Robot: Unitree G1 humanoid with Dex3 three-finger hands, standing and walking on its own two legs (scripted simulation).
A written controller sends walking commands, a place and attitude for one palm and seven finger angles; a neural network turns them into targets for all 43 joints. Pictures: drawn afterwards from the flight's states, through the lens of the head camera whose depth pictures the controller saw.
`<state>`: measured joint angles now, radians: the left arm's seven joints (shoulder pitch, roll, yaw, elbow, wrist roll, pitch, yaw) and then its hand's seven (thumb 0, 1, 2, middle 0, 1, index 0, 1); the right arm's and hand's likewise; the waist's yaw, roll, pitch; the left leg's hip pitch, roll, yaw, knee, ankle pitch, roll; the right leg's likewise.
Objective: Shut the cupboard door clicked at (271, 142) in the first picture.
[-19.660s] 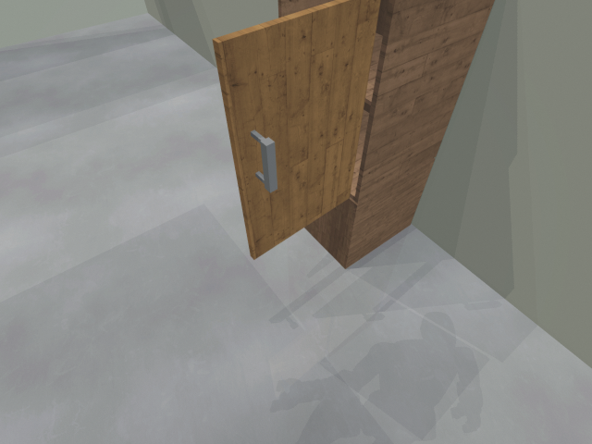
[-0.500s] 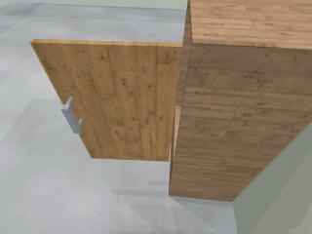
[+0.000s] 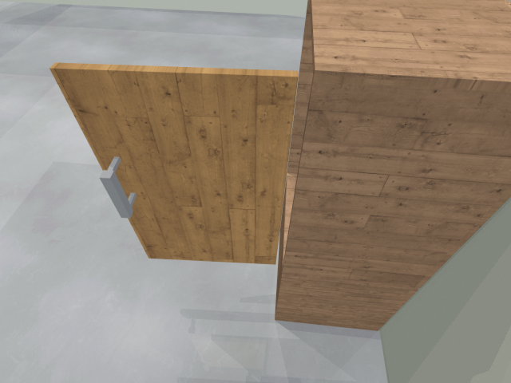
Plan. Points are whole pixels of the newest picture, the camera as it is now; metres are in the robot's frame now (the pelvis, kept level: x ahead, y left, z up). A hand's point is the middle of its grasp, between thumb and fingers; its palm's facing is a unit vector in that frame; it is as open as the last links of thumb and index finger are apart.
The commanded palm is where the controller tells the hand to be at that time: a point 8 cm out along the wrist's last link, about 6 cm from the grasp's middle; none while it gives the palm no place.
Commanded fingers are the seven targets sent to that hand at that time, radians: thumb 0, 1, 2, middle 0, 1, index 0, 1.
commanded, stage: shuffle to correct the standing spot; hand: left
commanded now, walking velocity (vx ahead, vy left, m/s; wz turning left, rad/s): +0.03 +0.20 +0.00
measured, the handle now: (121, 188) +0.46 +0.31 +0.00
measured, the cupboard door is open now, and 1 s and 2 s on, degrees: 93 93 93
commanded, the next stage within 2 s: come to a stop and stand still in 0.42 s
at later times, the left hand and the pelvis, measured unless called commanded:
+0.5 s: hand out of the picture -0.01 +0.25 -0.19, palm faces +0.09 -0.97 -0.23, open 7.3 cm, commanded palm none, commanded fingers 0.00 0.90 0.90 -0.20 -0.30 -0.20 -0.30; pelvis -0.01 +0.06 -0.01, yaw +1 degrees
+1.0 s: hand out of the picture +0.02 +0.25 -0.18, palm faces +0.02 -0.98 -0.19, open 7.2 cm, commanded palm none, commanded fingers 0.00 0.90 0.90 -0.20 -0.30 -0.20 -0.30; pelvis +0.01 +0.07 +0.00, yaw +0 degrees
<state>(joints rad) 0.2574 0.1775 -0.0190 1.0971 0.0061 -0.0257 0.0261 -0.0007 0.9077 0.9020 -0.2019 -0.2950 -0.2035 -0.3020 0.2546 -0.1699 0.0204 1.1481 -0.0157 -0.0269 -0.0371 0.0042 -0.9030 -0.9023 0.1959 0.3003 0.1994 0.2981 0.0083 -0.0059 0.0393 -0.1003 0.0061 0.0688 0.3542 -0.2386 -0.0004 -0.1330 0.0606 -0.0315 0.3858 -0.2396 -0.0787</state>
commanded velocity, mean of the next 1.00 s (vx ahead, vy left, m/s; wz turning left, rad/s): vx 0.02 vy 0.07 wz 0.00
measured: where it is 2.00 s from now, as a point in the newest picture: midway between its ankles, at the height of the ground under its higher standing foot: outside the picture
